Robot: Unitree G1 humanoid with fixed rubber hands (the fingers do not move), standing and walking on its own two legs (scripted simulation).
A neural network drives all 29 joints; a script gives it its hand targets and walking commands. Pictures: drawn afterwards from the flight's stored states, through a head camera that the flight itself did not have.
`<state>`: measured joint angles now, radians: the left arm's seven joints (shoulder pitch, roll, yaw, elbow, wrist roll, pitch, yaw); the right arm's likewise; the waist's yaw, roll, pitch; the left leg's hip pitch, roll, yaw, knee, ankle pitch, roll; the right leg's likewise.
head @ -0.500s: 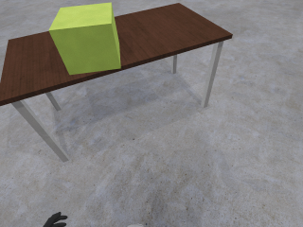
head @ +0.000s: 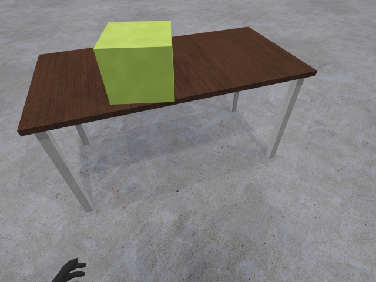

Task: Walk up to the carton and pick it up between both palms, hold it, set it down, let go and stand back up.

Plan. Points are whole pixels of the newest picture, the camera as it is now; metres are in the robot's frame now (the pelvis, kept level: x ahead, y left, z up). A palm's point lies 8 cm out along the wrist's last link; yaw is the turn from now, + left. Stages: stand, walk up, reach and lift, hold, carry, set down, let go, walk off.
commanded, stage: walk up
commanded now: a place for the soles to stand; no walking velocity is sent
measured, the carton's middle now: (141, 61) +0.93 +0.25 +0.05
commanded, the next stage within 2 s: none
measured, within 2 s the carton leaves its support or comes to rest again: neither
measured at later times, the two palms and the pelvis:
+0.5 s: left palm out of the picture +0.09 +0.27 -0.07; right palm out of the picture +0.12 -0.35 -0.10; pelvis +0.02 -0.05 +0.00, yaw +5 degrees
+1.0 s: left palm out of the picture +0.06 +0.26 -0.08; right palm out of the picture +0.14 -0.36 -0.10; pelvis +0.03 -0.06 +0.00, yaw +9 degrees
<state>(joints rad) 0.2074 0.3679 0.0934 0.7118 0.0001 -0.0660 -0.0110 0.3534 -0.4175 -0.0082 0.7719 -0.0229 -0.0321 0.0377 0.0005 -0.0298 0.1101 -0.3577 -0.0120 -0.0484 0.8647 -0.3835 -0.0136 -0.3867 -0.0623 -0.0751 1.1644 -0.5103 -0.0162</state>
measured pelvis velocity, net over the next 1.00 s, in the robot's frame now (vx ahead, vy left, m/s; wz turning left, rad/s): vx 0.03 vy -0.06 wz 0.16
